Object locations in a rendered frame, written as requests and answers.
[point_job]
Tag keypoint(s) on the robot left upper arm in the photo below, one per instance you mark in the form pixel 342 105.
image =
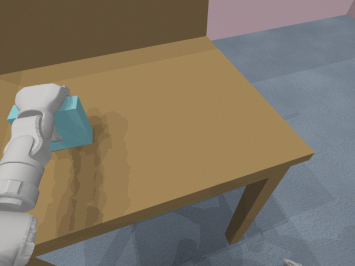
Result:
pixel 17 237

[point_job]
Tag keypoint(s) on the sponge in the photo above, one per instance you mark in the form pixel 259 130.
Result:
pixel 70 121

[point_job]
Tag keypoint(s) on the left robot forearm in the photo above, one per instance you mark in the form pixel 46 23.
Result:
pixel 25 156

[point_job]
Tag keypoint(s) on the table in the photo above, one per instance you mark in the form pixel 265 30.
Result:
pixel 174 122

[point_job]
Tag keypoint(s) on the robot left hand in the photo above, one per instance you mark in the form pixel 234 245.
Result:
pixel 47 96

